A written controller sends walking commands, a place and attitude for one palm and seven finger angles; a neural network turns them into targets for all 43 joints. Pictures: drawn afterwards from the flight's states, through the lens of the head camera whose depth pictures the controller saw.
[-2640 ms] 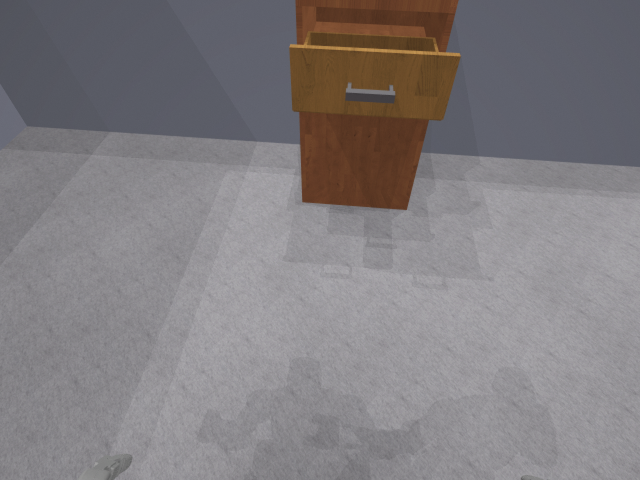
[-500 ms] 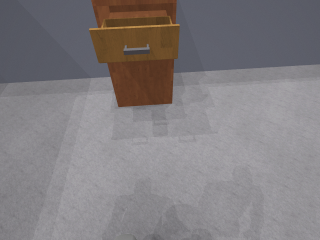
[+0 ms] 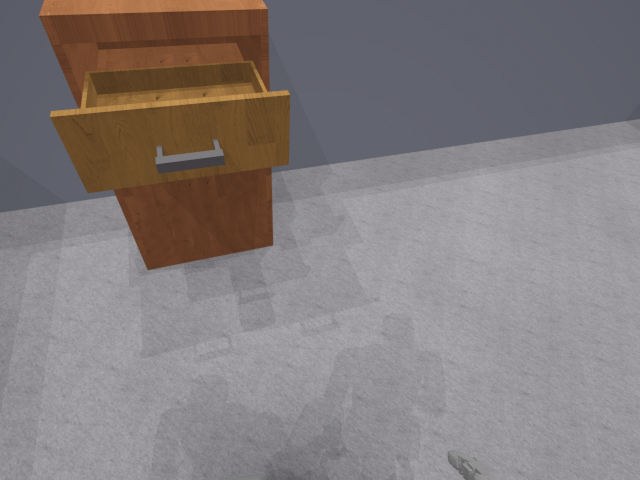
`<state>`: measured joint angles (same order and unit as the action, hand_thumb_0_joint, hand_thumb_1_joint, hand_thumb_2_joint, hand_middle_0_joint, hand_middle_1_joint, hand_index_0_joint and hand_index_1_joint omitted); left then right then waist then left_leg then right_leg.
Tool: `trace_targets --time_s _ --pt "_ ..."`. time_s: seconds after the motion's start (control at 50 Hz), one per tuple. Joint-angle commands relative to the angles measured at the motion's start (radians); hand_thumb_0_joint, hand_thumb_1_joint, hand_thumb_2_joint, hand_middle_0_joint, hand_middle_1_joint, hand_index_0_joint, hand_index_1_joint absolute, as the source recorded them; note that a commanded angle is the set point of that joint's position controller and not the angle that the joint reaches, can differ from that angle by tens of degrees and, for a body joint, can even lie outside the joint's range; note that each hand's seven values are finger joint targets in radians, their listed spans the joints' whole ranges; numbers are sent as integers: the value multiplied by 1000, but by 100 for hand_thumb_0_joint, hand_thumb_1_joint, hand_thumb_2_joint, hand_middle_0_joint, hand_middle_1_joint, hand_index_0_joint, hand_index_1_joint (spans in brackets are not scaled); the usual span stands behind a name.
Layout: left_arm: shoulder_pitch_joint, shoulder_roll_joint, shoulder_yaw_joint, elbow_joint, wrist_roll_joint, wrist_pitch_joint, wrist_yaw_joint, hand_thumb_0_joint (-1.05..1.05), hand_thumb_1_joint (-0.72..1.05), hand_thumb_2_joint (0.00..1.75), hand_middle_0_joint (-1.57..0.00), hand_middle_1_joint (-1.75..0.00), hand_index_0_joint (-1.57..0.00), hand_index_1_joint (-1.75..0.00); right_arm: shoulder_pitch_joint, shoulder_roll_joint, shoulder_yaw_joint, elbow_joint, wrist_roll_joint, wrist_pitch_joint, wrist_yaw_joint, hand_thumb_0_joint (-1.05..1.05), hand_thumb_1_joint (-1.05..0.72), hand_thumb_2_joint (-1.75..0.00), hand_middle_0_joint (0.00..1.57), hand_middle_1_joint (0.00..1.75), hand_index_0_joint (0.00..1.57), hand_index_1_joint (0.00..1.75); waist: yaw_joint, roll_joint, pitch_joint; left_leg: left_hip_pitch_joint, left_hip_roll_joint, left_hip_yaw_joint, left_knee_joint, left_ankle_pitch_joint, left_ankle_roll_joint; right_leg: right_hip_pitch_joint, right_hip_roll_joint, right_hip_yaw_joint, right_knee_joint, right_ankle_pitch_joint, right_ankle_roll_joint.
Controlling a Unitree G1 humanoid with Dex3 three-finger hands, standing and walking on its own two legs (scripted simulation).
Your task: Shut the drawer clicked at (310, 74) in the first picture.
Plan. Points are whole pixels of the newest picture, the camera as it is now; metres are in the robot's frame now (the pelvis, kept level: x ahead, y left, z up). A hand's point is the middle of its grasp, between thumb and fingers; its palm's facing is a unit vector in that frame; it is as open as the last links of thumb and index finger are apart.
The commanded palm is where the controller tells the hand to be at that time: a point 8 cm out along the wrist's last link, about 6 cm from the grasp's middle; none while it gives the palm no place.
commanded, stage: walk to a spot facing it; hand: left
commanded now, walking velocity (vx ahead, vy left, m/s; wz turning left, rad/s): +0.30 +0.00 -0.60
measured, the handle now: (189, 154) +0.68 +0.34 -0.02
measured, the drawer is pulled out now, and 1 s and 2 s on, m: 0.30 0.30 0.30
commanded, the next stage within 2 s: turn to face it in 0.48 s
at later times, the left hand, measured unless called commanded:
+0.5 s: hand (257, 366) +0.31 +0.13 -0.16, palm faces -0.32 -0.94 -0.15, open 7.4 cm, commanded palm none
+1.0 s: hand (224, 365) +0.31 +0.19 -0.17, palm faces -0.13 -0.98 -0.15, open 7.3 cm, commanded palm none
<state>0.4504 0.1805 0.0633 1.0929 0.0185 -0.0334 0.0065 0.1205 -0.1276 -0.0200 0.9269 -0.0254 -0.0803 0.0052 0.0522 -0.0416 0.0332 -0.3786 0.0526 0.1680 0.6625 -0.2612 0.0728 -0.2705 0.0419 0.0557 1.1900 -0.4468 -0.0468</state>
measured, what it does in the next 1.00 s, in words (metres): walks ahead: right foot, then left foot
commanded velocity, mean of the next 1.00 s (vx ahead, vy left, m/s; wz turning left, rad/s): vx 0.02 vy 0.00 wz -0.06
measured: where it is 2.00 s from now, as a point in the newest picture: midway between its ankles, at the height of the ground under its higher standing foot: outside the picture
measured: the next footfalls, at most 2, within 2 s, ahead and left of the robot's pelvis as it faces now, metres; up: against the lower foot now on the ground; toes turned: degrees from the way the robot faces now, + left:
right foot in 0.52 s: +0.24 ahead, -0.12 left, +0.00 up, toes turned -23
left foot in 0.92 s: +0.27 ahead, +0.10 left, +0.00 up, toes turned -7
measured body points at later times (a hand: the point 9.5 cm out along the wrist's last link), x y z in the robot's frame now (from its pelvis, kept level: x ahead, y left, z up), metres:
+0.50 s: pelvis +0.15 +0.01 +0.00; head +0.19 +0.00 +0.45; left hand +0.33 +0.18 -0.14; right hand +0.01 -0.18 -0.14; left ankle +0.06 +0.08 -0.72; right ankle +0.20 -0.11 -0.71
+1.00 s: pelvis +0.20 +0.03 +0.01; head +0.22 +0.06 +0.46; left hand +0.32 +0.24 -0.16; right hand +0.20 -0.22 -0.12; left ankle +0.23 +0.10 -0.72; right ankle +0.18 -0.10 -0.69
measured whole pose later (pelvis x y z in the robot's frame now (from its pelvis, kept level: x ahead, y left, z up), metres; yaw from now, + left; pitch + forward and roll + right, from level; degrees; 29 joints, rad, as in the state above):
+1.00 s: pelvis +0.20 +0.03 +0.01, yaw -11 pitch +0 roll -2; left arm 0.20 0.20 0.07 0.95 0.02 0.04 0.02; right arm 0.25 -0.14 -0.03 0.97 -0.03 0.02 -0.01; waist -0.01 -0.05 0.02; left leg -0.32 0.02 0.06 0.65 -0.33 0.06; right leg -0.38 -0.04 -0.12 0.84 -0.45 0.02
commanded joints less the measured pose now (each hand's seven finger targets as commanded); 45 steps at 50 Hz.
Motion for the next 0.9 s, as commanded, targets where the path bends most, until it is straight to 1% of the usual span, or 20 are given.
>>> trace_targets --time_s 0.0,0.06,0.16,0.38,0.44,0.46,0.48,0.5,0.52,0.54,0.56,0.6,0.64,0.66,0.7,0.76,0.78,0.84,0.86,0.88 --pt "-26 35 21 -104 17 8 -27 0 90 90 -20 -30 -20 -30 170 -104 -32 20 6 -14 -27 0 -90 -90 20 30 20 30 -29 144 80 72 298 -302 -475 -23 30 -283 -135 -14 158 177 20" --pt "-6 4 23 -106 16 40 -34 0 90 90 -20 -30 -20 -30 190 -106 -32 39 11 -28 -32 0 -90 -90 20 30 20 30 7 140 42 86 257 -122 -471 150 15 -305 -140 -33 116 258 40" --pt "-113 19 31 -154 17 59 -41 0 90 90 -20 -30 -20 -30 255 -126 -32 50 18 -27 -37 0 -90 -90 20 30 20 30 -4 121 57 214 258 -30 -435 469 20 -451 -150 -62 18 360 74" --pt "-392 24 9 -247 7 60 -40 0 90 90 -20 -30 -20 -30 371 -167 -44 90 -2 27 -43 0 -90 -90 20 30 20 30 -104 167 70 397 303 85 -274 745 54 -356 -96 -183 -388 213 46" --pt "-347 59 14 -250 8 47 -32 0 90 90 -20 -30 -20 -30 357 -196 -60 75 1 37 -39 0 -90 -90 20 30 20 30 -80 167 7 414 326 100 -127 895 37 -217 -58 -210 -476 144 18" --pt "-273 73 20 -236 9 35 -30 0 90 90 -20 -30 -20 -30 339 -210 -63 66 2 40 -37 0 -90 -90 20 30 20 30 -37 156 -52 415 318 120 -14 900 12 -113 -37 -216 -554 170 9" --pt "-159 116 31 -207 12 16 -26 0 90 90 -20 -30 -20 -30 322 -216 -65 47 11 41 -30 0 -90 -90 20 30 20 30 22 107 -128 307 303 127 197 791 -34 104 -57 -180 -684 314 -10" --pt "-56 217 53 -185 13 0 -13 0 90 90 -20 -30 -20 -30 340 -174 -59 11 27 45 -20 0 -90 -90 20 30 20 30 49 -106 -271 -8 171 146 497 182 -103 446 -294 145 -671 827 -119" --pt "-15 290 68 -169 -15 4 0 0 90 90 -20 -30 -20 -30 295 -140 -52 -24 28 46 -28 0 -90 -90 20 30 20 30 45 -186 -334 -215 26 40 779 -408 -153 542 -482 392 -668 1346 -252" --pt "-40 263 65 -187 -23 21 16 0 90 90 -20 -30 -20 -30 222 -160 -55 -47 28 53 -43 0 -90 -90 20 30 20 30 52 -75 -284 -218 76 -114 773 -356 -133 456 -462 300 -692 1270 -275" --pt "-98 218 54 -203 -16 21 24 0 90 90 -20 -30 -20 -30 182 -132 -49 -46 21 60 -34 0 -90 -90 20 30 20 30 33 -63 -207 -225 98 -132 725 -267 -131 348 -389 239 -728 1101 -228" --pt "-210 158 31 -216 -11 20 31 0 90 90 -20 -30 -20 -30 210 -110 -44 -4 10 87 -33 0 -90 -90 20 30 20 30 -47 6 -134 -139 98 -147 661 -179 -126 123 -335 141 -808 865 -175" --pt "-284 128 19 -219 2 13 38 0 90 90 -20 -30 -20 -30 304 -82 -37 47 4 107 -34 0 -90 -90 20 30 20 30 -112 13 -116 -56 78 -146 581 -133 -125 -1 -288 46 -843 751 -142" --pt "-294 122 14 -219 5 12 37 0 90 90 -20 -30 -20 -30 329 -68 -33 63 4 112 -32 0 -90 -90 20 30 20 30 -124 -12 -105 -22 70 -139 529 -116 -123 -52 -273 3 -859 667 -133" --pt "-289 103 2 -204 5 11 29 0 90 90 -20 -30 -20 -30 322 -57 -27 74 6 113 -27 0 -90 -90 20 30 20 30 -119 -51 -81 32 53 -132 391 -86 -114 -98 -239 -33 -899 463 -115" --pt "-256 114 11 -188 11 20 26 0 90 90 -20 -30 -20 -30 231 -62 -27 45 12 105 -20 0 -90 -90 20 30 20 30 -73 -109 -28 25 26 -111 222 -130 -111 -57 -268 -20 -919 315 -118" --pt "-237 122 15 -183 11 24 26 0 90 90 -20 -30 -20 -30 192 -71 -28 34 13 102 -20 0 -90 -90 20 30 20 30 -53 -102 -11 17 23 -105 185 -149 -111 -34 -291 -6 -914 320 -124" --pt "-221 144 26 -174 9 33 30 0 90 90 -20 -30 -20 -30 172 -78 -30 17 11 97 -15 0 -90 -90 20 30 20 30 -48 -73 -1 60 20 -94 34 -113 -111 -5 -324 -29 -843 353 -103" --pt "-224 147 29 -178 3 37 30 0 90 90 -20 -30 -20 -30 197 -84 -32 21 9 96 -14 0 -90 -90 20 30 20 30 -61 -63 -7 113 18 -93 -55 -49 -107 -24 -316 -60 -790 336 -72" --pt "-224 132 28 -186 -2 44 29 0 90 90 -20 -30 -20 -30 231 -113 -37 26 9 92 -11 0 -90 -90 20 30 20 30 -75 26 -16 180 43 -144 -181 51 -95 -68 -290 -104 -690 272 -25"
